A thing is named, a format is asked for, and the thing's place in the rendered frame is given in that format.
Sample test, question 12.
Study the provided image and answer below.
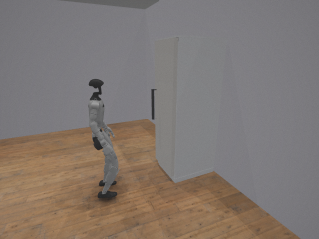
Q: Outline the handle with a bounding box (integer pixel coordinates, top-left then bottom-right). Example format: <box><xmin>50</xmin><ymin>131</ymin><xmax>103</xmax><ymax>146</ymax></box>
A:
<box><xmin>151</xmin><ymin>89</ymin><xmax>156</xmax><ymax>120</ymax></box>

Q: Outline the robot left thigh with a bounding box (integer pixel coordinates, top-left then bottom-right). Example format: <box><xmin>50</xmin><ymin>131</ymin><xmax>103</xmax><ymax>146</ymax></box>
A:
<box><xmin>103</xmin><ymin>131</ymin><xmax>113</xmax><ymax>164</ymax></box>

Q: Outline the left robot forearm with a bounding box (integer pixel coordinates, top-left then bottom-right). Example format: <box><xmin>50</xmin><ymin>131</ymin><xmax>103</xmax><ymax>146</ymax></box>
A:
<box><xmin>102</xmin><ymin>121</ymin><xmax>107</xmax><ymax>129</ymax></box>

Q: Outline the right robot upper arm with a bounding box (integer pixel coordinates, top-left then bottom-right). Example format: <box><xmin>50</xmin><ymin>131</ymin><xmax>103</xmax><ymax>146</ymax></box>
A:
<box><xmin>89</xmin><ymin>101</ymin><xmax>100</xmax><ymax>127</ymax></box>

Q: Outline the right robot forearm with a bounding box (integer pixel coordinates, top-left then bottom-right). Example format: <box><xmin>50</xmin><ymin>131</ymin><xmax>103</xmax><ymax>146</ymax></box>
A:
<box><xmin>90</xmin><ymin>122</ymin><xmax>108</xmax><ymax>147</ymax></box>

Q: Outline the left robot hand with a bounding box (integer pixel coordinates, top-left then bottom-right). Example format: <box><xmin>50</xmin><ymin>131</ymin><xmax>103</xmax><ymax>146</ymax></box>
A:
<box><xmin>104</xmin><ymin>127</ymin><xmax>115</xmax><ymax>138</ymax></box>

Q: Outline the fridge door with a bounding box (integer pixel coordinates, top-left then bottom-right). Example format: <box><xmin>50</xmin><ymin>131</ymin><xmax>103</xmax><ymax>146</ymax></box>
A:
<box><xmin>154</xmin><ymin>37</ymin><xmax>178</xmax><ymax>177</ymax></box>

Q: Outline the right robot foot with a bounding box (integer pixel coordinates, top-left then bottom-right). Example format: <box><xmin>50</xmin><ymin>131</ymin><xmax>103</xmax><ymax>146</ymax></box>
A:
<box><xmin>97</xmin><ymin>191</ymin><xmax>117</xmax><ymax>199</ymax></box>

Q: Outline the right robot hand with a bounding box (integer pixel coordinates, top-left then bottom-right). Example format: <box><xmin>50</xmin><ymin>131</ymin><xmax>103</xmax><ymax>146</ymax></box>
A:
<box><xmin>103</xmin><ymin>145</ymin><xmax>117</xmax><ymax>162</ymax></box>

